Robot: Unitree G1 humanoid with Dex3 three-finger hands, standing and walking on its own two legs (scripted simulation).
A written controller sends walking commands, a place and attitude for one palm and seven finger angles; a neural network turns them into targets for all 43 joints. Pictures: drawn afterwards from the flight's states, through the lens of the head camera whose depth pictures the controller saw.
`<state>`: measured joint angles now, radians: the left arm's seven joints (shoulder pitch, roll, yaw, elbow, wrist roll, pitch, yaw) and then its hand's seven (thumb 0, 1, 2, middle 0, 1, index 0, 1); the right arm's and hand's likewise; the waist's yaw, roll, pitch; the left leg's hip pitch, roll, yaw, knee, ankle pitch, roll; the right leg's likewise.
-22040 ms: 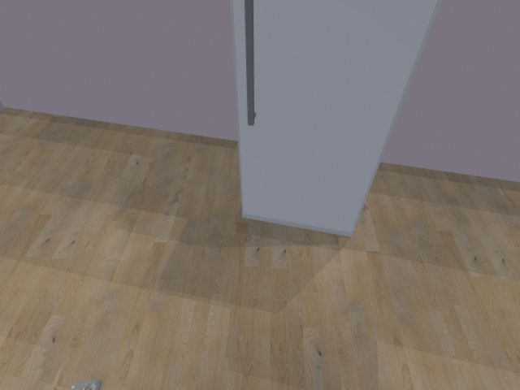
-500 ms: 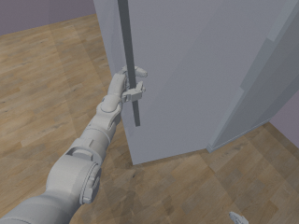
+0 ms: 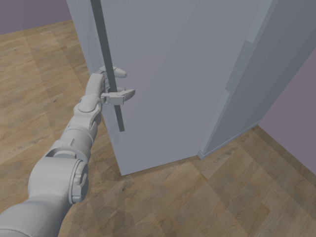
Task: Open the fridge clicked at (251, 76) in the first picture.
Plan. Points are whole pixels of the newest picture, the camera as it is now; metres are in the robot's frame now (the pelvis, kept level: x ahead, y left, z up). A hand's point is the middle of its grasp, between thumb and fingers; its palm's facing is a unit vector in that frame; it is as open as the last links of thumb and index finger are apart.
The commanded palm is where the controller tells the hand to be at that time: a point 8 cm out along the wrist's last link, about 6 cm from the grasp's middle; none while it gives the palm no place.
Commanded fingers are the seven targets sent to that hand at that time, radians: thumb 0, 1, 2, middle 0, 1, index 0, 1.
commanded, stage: loosen the grip on the handle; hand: left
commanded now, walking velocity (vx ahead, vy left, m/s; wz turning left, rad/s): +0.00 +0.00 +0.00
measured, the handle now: (110, 76) +0.52 +0.10 +0.12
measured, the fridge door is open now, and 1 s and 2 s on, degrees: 75 70 70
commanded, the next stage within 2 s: slip the hand off the handle in 0.34 s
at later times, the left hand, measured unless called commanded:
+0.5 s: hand (116, 91) +0.49 +0.08 +0.09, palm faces -0.16 -0.98 -0.12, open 14.4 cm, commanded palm +0.47 +0.14 +0.10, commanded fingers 0.00 -0.55 0.20 -0.25 -1.15 -0.25 -1.15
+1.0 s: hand (92, 97) +0.47 +0.15 +0.09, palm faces -0.12 -0.98 -0.12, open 14.7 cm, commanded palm +0.45 +0.20 +0.10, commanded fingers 0.00 -0.55 0.20 -0.25 -1.15 -0.25 -1.15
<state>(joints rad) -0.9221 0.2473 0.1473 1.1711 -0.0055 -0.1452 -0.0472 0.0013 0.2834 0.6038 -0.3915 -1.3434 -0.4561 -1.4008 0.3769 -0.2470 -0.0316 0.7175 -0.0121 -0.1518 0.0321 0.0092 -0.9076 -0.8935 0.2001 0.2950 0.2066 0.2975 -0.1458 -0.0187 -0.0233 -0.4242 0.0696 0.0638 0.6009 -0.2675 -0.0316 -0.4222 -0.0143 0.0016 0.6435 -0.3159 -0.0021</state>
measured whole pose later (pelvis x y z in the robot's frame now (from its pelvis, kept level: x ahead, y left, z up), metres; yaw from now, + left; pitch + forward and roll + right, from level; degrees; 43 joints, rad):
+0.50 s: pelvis -0.01 +0.02 -0.01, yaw -2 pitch +10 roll +0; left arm -0.98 0.31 0.20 1.25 0.02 -0.23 -0.05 -0.01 -0.54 0.20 -0.27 -1.16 -0.30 -1.17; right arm 0.46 -0.26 -0.03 0.78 -0.02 -0.17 0.06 0.01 -0.91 -0.89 0.20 0.29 0.20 0.30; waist -0.20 0.00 -0.04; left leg -0.56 0.05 0.05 0.68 -0.29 0.00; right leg -0.54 -0.01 0.04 0.66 -0.29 0.03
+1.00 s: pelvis +0.00 +0.03 -0.01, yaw -1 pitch +9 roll -1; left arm -0.83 0.33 0.17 1.06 -0.02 -0.17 -0.13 -0.02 -0.55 0.20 -0.25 -1.15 -0.25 -1.15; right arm 0.38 -0.26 -0.02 0.72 0.00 -0.11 0.02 0.01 -0.91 -0.89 0.20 0.29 0.21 0.30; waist -0.13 0.01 -0.07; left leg -0.57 0.04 0.03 0.73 -0.33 0.01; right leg -0.52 -0.02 0.01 0.69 -0.33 0.04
